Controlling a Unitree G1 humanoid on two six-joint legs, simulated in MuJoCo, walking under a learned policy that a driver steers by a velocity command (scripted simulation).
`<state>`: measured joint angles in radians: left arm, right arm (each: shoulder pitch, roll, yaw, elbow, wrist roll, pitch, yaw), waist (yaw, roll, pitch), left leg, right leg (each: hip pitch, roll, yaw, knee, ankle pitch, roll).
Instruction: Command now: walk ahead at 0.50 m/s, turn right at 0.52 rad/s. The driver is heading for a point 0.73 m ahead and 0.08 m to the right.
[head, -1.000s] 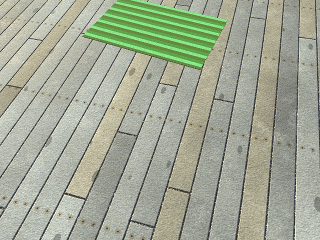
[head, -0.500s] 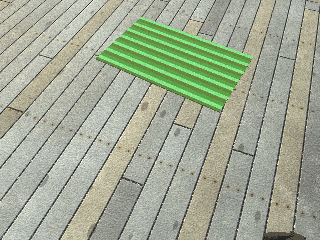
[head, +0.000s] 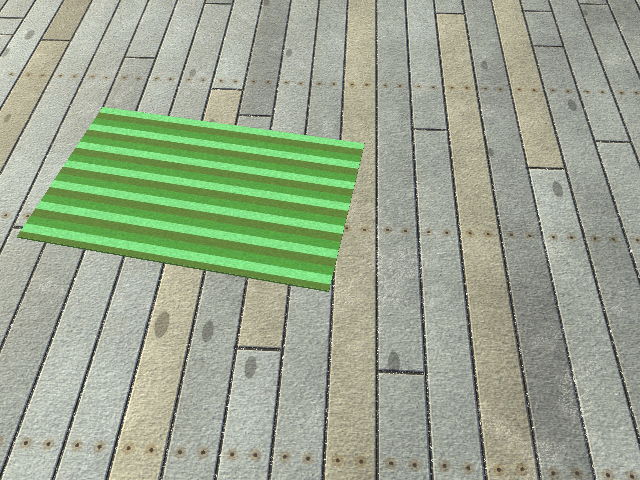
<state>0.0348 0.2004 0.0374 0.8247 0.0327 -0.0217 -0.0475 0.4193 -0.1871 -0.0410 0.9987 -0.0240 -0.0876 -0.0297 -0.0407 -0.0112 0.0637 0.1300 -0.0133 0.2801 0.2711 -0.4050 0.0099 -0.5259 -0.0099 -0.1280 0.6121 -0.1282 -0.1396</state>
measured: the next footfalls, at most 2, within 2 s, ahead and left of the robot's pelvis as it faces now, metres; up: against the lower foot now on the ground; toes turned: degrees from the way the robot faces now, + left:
right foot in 0.04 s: +0.17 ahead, -0.07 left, +0.00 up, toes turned -6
left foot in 0.60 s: +0.58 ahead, +0.02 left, +0.00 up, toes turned -18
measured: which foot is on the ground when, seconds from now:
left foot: down 0.00-0.02, up 0.04-0.58, down 0.60-1.00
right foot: up 0.00-0.02, down 0.04-0.58, up 0.60-1.00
